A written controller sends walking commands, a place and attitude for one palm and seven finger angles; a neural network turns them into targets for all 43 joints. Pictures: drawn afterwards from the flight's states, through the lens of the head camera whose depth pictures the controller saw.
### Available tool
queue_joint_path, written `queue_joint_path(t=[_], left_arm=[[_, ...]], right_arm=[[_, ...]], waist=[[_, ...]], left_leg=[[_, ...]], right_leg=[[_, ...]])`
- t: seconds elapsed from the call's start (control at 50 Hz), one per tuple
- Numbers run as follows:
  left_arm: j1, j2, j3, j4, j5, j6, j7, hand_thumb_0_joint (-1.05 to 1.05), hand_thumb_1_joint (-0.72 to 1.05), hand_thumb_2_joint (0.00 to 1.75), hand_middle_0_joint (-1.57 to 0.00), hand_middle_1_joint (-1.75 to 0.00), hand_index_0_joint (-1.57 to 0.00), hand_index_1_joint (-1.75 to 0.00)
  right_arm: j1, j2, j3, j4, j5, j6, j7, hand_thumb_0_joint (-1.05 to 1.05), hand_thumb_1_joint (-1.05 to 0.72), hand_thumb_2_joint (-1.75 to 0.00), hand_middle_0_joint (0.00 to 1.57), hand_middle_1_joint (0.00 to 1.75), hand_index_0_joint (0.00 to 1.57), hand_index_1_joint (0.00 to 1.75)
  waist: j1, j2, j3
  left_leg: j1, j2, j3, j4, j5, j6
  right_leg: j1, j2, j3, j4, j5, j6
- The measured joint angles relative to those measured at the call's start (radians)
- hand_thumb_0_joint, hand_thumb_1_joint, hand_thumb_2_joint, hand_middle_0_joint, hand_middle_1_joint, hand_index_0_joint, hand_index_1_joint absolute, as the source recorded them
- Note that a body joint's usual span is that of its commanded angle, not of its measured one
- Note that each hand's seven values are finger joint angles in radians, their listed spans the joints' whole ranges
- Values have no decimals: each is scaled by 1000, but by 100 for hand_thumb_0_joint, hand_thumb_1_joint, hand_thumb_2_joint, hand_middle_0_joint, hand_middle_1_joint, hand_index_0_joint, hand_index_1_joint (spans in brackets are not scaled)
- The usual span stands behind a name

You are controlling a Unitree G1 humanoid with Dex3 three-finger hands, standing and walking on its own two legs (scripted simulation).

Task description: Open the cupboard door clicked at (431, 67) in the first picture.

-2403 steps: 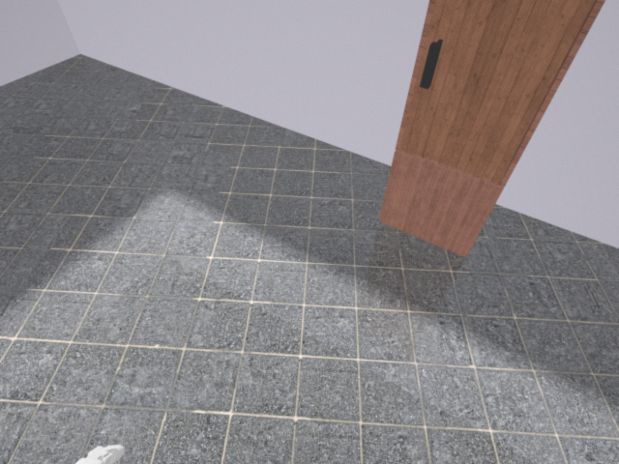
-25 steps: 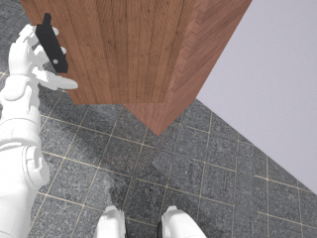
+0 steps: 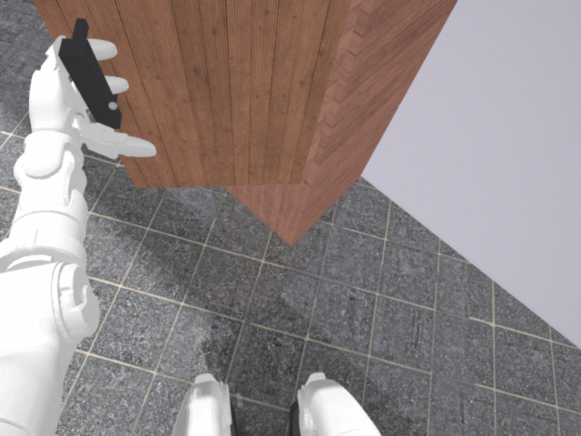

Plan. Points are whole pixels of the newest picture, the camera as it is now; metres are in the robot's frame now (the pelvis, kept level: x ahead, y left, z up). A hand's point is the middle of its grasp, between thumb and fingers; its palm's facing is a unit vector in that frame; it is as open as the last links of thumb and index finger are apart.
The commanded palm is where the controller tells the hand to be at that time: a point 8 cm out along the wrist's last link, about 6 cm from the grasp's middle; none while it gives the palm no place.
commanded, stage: slide the fingers in behind the handle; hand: left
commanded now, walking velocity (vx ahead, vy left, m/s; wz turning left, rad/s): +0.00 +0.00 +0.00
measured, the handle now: (96, 76) +0.58 +0.21 +0.08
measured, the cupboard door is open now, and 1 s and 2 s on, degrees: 48 48 93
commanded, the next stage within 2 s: close the thumb around the handle in 0.18 s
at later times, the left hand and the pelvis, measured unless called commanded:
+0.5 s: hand (111, 106) +0.53 +0.18 +0.07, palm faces +0.03 -1.00 +0.00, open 12.6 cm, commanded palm +0.50 +0.22 +0.08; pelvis +0.01 +0.00 +0.00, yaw +0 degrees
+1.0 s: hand (109, 110) +0.52 +0.18 +0.08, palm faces +0.05 -1.00 -0.01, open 6.2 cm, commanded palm +0.50 +0.21 +0.08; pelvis +0.01 +0.00 +0.00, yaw +0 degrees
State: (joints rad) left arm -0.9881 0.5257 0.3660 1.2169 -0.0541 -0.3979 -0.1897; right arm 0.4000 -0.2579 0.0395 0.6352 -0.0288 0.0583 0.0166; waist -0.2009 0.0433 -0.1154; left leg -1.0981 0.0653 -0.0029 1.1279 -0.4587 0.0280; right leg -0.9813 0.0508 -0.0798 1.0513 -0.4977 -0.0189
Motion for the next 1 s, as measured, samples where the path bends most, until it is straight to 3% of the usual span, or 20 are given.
queue_joint_path(t=[0.22, 0.4, 0.56, 0.86, 1.0], left_arm=[[3, 22, 25, 12, -12, 15, -26, -1, -49, 30, -30, -120, -31, -121], [13, -1, 12, -5, -19, 17, -29, -1, -44, 33, -30, -121, -31, -121], [58, -13, 24, -39, -22, 2, -22, -1, -15, 45, -32, -124, -33, -124], [60, -42, -14, -30, -40, -12, 8, 0, 64, 79, -35, -131, -35, -132], [55, -48, -14, -21, -36, -22, 15, 1, 68, 79, -33, -132, -32, -134]], right_arm=[[6, -2, 6, -2, 7, 3, -7, 0, -90, -89, 20, 30, 20, 30], [2, -1, 0, 7, 6, 6, -4, 0, -90, -89, 20, 30, 20, 30], [1, 3, -4, -3, 7, 8, -1, 0, -90, -89, 20, 30, 20, 30], [-10, 1, -12, 9, 5, 7, 4, 0, -90, -89, 20, 30, 20, 30], [-10, 1, -12, 18, 5, 11, 2, 0, -90, -89, 20, 30, 20, 30]], waist=[[-1, -2, 1], [6, -2, -3], [12, -3, -11], [27, 1, -11], [29, 0, -12]], left_leg=[[0, 4, 1, -3, 0, -3], [7, 3, -2, -7, -2, -5], [33, 5, 7, -21, -4, -4], [43, -4, 3, -23, -1, -3], [41, -7, 1, -21, -2, -4]], right_leg=[[-3, 5, 2, -1, 1, -3], [6, 4, 0, -7, -2, -4], [28, 6, 9, -19, -1, -3], [39, -2, 5, -19, -3, -1], [37, -4, 3, -14, -6, -2]])
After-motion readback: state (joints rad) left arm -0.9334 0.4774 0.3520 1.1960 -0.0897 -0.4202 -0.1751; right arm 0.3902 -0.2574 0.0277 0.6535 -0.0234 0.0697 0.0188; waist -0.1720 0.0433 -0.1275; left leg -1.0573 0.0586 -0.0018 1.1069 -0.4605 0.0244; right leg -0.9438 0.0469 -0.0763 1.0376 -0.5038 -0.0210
